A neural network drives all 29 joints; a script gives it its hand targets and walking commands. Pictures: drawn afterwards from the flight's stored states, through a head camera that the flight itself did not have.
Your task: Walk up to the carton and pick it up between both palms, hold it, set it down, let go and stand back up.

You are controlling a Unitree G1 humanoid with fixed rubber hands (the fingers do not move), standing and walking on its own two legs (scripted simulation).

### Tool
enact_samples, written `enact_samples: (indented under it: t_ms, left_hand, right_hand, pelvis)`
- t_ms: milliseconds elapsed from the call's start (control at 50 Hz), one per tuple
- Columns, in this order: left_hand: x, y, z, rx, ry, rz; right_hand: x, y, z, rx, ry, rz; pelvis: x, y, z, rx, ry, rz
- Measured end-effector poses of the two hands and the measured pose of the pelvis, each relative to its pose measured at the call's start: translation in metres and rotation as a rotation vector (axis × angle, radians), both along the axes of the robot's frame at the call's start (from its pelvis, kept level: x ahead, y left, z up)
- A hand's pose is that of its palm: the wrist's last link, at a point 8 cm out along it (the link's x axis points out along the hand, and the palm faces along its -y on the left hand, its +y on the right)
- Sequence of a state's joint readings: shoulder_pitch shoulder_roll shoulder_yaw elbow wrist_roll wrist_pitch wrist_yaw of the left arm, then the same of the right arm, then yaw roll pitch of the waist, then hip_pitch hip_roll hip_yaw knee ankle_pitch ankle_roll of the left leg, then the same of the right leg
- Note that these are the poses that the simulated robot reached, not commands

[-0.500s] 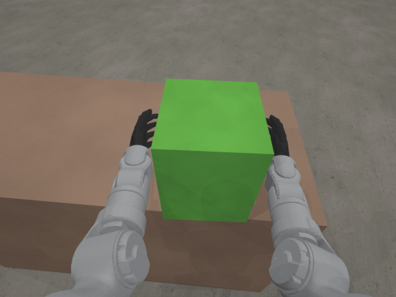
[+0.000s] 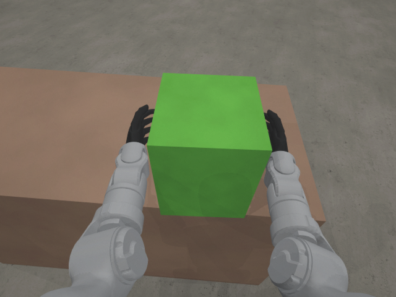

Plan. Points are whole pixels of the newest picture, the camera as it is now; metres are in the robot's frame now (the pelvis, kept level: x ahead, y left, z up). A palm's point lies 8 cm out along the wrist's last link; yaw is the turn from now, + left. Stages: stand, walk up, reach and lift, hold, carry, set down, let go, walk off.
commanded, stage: set down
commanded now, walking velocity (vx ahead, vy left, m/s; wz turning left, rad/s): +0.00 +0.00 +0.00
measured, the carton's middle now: (205, 149) +0.44 -0.03 +0.06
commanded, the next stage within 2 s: none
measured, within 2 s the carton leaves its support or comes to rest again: neither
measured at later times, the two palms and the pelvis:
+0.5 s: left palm (137, 142) +0.44 +0.12 +0.09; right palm (275, 148) +0.41 -0.18 +0.09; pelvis -0.01 +0.00 +0.00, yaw -1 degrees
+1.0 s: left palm (120, 160) +0.42 +0.16 +0.06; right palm (276, 155) +0.41 -0.19 +0.07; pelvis -0.02 -0.01 -0.01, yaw +1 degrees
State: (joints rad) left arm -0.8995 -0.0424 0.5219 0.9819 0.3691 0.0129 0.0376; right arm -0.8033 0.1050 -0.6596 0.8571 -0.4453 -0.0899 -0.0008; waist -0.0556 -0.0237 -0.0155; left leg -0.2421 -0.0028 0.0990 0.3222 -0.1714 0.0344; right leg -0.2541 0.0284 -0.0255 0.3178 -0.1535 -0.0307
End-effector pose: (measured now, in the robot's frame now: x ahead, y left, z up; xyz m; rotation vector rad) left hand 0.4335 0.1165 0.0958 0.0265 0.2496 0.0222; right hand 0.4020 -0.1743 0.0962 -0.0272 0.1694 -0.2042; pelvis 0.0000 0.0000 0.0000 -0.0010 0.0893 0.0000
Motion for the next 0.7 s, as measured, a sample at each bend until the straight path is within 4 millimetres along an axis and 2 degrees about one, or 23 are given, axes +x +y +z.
enact_samples:
  t_ms: [480, 620, 700]
  left_hand:
    - [0.003, 0.000, -0.004, 0.036, -0.005, -0.005]
    - [0.007, 0.007, -0.018, 0.051, 0.043, 0.015]
    - [0.013, 0.015, -0.018, 0.042, 0.031, 0.042]
  right_hand:
    - [0.003, -0.001, -0.004, 0.019, 0.016, -0.006]
    - [0.008, -0.004, -0.017, 0.026, 0.080, 0.012]
    - [0.012, -0.004, -0.024, 0.040, 0.105, 0.006]
  pelvis:
    - [-0.006, 0.004, -0.001, -0.008, 0.052, -0.013]
    - [-0.007, 0.003, -0.004, -0.013, 0.108, -0.019]
    - [-0.008, 0.001, -0.008, -0.016, 0.158, -0.018]
